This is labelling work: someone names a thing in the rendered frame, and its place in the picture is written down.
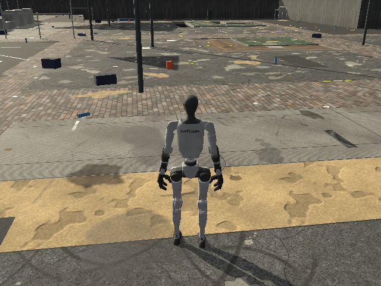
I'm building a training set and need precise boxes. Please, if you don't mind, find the robot torso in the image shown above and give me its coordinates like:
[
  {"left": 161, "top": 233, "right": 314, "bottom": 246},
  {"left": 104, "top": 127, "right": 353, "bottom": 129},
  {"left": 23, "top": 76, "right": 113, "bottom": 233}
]
[{"left": 177, "top": 118, "right": 205, "bottom": 179}]

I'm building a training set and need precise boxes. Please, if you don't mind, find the left robot upper arm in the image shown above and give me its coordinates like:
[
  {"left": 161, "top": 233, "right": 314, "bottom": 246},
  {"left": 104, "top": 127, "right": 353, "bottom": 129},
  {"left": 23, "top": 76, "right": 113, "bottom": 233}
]
[{"left": 164, "top": 120, "right": 178, "bottom": 154}]

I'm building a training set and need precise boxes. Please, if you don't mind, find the right robot upper arm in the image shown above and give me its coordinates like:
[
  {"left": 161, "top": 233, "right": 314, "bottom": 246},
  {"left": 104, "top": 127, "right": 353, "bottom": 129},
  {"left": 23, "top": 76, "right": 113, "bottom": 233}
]
[{"left": 203, "top": 121, "right": 217, "bottom": 154}]

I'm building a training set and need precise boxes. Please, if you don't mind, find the robot right forearm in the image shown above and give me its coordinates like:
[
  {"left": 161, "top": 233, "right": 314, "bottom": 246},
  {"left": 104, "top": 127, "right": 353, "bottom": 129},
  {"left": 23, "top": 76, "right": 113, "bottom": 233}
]
[{"left": 211, "top": 145, "right": 222, "bottom": 175}]

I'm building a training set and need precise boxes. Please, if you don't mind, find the robot left shin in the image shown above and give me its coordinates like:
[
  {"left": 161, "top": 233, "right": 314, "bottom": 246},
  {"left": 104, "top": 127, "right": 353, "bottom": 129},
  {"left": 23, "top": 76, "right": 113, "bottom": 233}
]
[{"left": 173, "top": 198, "right": 181, "bottom": 237}]

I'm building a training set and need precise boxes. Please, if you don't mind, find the robot right hand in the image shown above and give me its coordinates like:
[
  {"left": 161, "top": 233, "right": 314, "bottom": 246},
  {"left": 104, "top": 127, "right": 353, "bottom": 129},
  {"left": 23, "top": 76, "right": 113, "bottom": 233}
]
[{"left": 210, "top": 174, "right": 223, "bottom": 191}]

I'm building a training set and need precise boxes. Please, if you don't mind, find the robot left hand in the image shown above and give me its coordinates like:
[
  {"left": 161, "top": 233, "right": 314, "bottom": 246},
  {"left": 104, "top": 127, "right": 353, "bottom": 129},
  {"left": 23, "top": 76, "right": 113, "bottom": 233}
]
[{"left": 157, "top": 174, "right": 171, "bottom": 190}]

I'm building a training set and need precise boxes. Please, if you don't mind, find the robot left forearm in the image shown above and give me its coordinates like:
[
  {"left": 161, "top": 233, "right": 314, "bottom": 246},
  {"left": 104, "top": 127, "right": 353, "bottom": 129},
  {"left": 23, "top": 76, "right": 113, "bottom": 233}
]
[{"left": 159, "top": 145, "right": 170, "bottom": 175}]

